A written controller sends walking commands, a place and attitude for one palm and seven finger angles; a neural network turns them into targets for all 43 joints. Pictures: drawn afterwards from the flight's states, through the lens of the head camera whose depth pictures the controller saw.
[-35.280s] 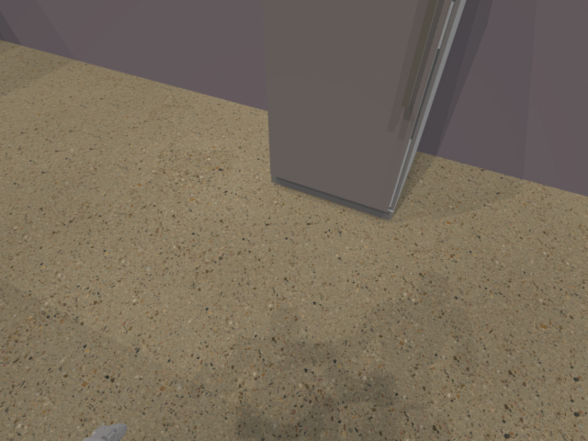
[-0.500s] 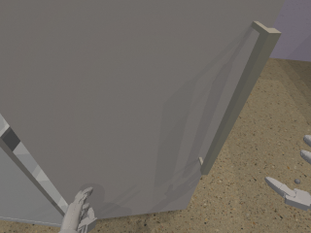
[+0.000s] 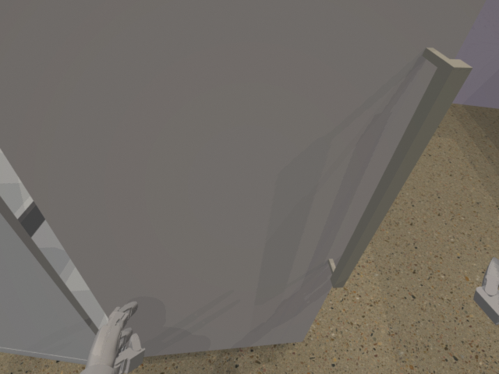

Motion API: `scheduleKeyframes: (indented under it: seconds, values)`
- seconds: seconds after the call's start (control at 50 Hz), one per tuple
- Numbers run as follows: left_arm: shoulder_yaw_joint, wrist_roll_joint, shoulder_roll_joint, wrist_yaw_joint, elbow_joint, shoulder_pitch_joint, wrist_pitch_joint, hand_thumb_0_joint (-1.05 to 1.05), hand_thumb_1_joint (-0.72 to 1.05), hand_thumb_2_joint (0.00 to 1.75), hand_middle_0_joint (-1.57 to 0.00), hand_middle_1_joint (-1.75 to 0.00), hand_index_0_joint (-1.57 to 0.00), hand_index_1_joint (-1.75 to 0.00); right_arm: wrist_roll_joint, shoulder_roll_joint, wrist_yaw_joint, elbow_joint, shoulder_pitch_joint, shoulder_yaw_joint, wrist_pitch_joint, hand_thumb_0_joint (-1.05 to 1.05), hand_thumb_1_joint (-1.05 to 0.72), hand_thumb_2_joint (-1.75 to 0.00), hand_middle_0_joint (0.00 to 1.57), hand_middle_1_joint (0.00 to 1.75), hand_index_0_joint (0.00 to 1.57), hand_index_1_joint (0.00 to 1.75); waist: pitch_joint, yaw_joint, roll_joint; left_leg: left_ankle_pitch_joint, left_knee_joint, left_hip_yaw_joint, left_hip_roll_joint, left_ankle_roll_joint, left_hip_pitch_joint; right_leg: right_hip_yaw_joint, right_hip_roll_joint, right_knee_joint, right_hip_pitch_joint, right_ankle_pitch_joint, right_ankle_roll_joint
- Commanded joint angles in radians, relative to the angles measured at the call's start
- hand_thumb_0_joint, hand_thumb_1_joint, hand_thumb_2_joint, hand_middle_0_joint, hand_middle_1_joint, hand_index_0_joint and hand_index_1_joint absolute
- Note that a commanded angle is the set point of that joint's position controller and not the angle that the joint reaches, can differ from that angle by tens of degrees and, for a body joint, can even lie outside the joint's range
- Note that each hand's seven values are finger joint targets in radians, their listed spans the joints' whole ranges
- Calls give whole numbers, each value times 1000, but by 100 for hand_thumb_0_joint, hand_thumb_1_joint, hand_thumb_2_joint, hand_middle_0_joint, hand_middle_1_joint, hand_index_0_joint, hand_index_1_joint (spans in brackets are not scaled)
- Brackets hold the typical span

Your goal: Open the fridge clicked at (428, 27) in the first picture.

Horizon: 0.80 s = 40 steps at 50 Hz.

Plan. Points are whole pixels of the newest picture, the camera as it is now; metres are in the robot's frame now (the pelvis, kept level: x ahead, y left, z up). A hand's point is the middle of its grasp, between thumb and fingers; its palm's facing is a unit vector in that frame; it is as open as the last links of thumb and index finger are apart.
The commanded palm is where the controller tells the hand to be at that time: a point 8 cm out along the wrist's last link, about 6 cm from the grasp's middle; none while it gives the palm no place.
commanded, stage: draw the hand back to the body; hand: right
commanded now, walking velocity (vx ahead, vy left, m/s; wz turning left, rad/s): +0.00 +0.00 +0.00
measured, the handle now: (371, 201) +0.37 -0.21 +0.11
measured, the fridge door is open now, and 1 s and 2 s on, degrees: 77 77 77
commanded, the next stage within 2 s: step back with the hand held close in 0.18 s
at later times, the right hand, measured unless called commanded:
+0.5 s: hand (487, 302) +0.17 -0.27 +0.15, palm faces +0.43 +0.79 -0.44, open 7.4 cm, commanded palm +0.11 -0.31 +0.17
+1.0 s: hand out of the picture +0.09 -0.30 +0.15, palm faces +0.50 +0.75 -0.44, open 7.4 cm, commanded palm +0.03 -0.34 +0.17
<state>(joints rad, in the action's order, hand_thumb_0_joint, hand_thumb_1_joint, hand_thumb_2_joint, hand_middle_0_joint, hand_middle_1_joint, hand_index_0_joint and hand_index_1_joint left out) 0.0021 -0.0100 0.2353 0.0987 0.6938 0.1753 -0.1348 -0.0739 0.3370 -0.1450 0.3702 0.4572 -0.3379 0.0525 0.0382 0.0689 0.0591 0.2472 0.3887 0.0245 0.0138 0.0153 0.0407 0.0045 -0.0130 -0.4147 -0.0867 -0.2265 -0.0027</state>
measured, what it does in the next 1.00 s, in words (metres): shifts its weight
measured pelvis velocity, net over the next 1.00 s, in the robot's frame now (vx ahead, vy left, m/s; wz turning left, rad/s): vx -0.10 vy -0.03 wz -0.04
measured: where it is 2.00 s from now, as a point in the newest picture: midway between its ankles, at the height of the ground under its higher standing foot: outside the picture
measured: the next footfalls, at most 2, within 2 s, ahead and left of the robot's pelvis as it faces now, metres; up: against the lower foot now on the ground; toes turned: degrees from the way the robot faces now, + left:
right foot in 1.42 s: -0.06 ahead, -0.14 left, +0.00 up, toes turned -6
left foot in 1.74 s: -0.31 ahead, +0.08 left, +0.00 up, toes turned -3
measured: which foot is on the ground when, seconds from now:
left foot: down 0.00-1.00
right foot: down 0.00-1.00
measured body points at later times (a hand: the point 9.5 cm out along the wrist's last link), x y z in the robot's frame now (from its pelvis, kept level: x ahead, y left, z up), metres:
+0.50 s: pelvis -0.02 -0.01 +0.00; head -0.02 +0.01 +0.45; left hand +0.17 +0.23 -0.09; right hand +0.15 -0.31 +0.17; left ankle -0.01 +0.11 -0.74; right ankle +0.01 -0.12 -0.74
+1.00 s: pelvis -0.10 -0.03 -0.02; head -0.09 -0.04 +0.43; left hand +0.09 +0.20 -0.09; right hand +0.05 -0.34 +0.17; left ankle -0.02 +0.10 -0.74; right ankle +0.00 -0.12 -0.74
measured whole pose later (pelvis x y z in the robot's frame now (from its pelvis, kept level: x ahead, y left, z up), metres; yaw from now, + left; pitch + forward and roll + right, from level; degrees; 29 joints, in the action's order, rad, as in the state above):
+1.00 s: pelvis -0.10 -0.03 -0.02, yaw -2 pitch -1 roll +2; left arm -0.01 0.00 0.22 0.12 0.60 0.19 -0.06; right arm -0.02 0.37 -0.18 0.50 0.53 -0.39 0.15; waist 0.03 0.03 0.03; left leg 0.15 0.50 0.00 0.02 -0.02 0.33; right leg -0.01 0.01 -0.59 -0.42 -0.21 0.05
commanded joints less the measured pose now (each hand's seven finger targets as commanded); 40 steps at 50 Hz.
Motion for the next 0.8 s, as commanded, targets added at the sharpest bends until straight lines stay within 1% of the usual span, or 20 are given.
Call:
scheduleKeyframes:
  seconds: [0.0,0.06,0.12,0.2,0.26,0.28,0.3,0.32,0.34,0.38,0.44,0.48,0.5,0.54,0.58,0.6,0.62,0.7,0.74,0.78]
  values:
    - [34,-4,106,11,-157,-142,-58,0,90,90,-20,-30,-20,-30,2,221,-16,229,-90,-126,74,0,-90,-90,20,30,20,30,-77,4,-33,-165,-82,-5,-14,-4,29,32,10,48,23,190,27]
    - [32,-2,99,12,-155,-149,-58,0,90,90,-20,-30,-20,-30,0,211,-17,221,-101,-118,79,0,-90,-90,20,30,20,30,-54,2,-33,-128,-92,-8,-15,-7,46,34,12,50,19,160,27]
    - [31,-2,98,14,-148,-146,-64,0,90,90,-20,-30,-20,-30,3,211,-18,210,-98,-122,82,0,-90,-90,20,30,20,30,-45,1,6,-129,-97,-10,-17,-6,50,37,14,51,25,160,27]
    - [34,-2,101,14,-143,-149,-68,0,90,90,-20,-30,-20,-30,1,208,-15,193,-98,-119,87,0,-90,-90,20,30,20,30,-25,1,-29,-105,-112,-12,-13,-6,60,34,14,55,23,141,30]
    - [35,-2,98,14,-146,-153,-69,0,90,90,-20,-30,-20,-30,-1,205,-13,199,-102,-115,91,0,-90,-90,20,30,20,30,-32,2,-27,-78,-113,-14,-13,-9,64,34,14,61,30,122,30]
    - [32,-3,96,12,-151,-156,-74,0,90,90,-20,-30,-20,-30,0,181,-10,233,-139,-82,98,0,-90,-90,20,30,20,30,-33,-2,-31,-85,-112,-12,-15,-9,62,32,16,61,30,126,32]
    - [8,16,100,1,-191,-157,-48,0,90,90,-20,-30,-20,-30,6,354,-26,283,-315,-238,139,0,-90,-90,20,30,20,30,51,-29,47,-114,-156,-85,-60,-5,148,3,6,24,-57,77,35]
    - [19,6,105,6,-168,-149,-32,0,90,90,-20,-30,-20,-30,10,242,-10,192,-155,-157,136,0,-90,-90,20,30,20,30,25,-33,-59,-171,-144,-89,-94,1,182,-30,-9,-25,-74,121,40]
    - [23,8,100,0,-184,-140,-19,0,90,90,-20,-30,-20,-30,16,207,-4,169,-84,-123,121,0,-90,-90,20,30,20,30,-3,-33,-101,-210,-135,-105,-117,3,196,-28,-12,-55,-61,155,38]
    - [26,11,98,-3,-206,-117,7,0,90,90,-20,-30,-20,-30,19,196,-3,191,-8,-117,112,0,-90,-90,20,30,20,30,-87,-35,-76,-257,-95,-91,-134,8,175,-14,-17,-80,-49,201,34]
    - [35,14,110,2,-234,-106,38,0,90,90,-20,-30,-20,-30,15,206,-9,245,59,-129,104,0,-90,-90,20,30,20,30,-178,-38,-25,-291,-37,-63,-117,-1,145,-22,-35,-70,-48,309,30]
    - [37,14,114,9,-252,-110,55,0,90,90,-20,-30,-20,-30,13,229,-17,295,71,-151,101,0,-90,-90,20,30,20,30,-203,-37,-6,-282,-10,-51,-96,-7,140,-34,-46,-57,-57,353,31]
    - [38,14,116,14,-255,-116,59,0,90,90,-20,-30,-20,-30,14,263,-22,314,69,-180,100,0,-90,-90,20,30,20,30,-208,-34,-5,-277,-1,-42,-87,-10,142,-43,-50,-47,-56,367,32]
    - [38,15,116,21,-268,-115,68,0,90,90,-20,-30,-20,-30,13,258,-27,333,68,-178,102,0,-90,-90,20,30,20,30,-205,-35,7,-231,23,-33,-58,-17,147,-62,-62,-21,-84,356,36]
    - [37,14,118,27,-276,-113,71,0,90,90,-20,-30,-20,-30,13,264,-34,343,57,-182,105,0,-90,-90,20,30,20,30,-185,-32,27,-175,40,-27,-34,-22,144,-82,-70,11,-132,300,42]
    - [39,11,124,32,-274,-115,70,0,90,90,-20,-30,-20,-30,16,286,-38,351,48,-204,107,0,-90,-90,20,30,20,30,-193,-29,48,-163,54,-25,-26,-23,129,-91,-74,28,-147,274,44]
    - [38,13,121,34,-275,-112,69,0,90,90,-20,-30,-20,-30,16,258,-38,335,52,-180,107,0,-90,-90,20,30,20,30,-172,-33,52,-137,65,-25,-19,-25,127,-100,-82,46,-180,227,48]
    - [42,11,141,36,-273,-111,58,0,90,90,-20,-30,-20,-30,30,244,-42,305,33,-185,120,0,-90,-90,20,30,20,30,-133,-32,79,-71,112,-36,4,-25,39,-142,-98,127,-370,-105,74]
    - [41,12,143,36,-272,-109,51,0,90,90,-20,-30,-20,-30,40,216,-41,285,22,-166,128,0,-90,-90,20,30,20,30,-103,-36,64,-35,138,-44,9,-28,8,-166,-108,159,-476,-280,88]
    - [43,14,144,33,-269,-106,44,0,90,90,-20,-30,-20,-30,50,205,-41,276,13,-160,136,0,-90,-90,20,30,20,30,-88,-39,45,6,133,-57,9,-27,-2,-175,-106,160,-536,-387,96]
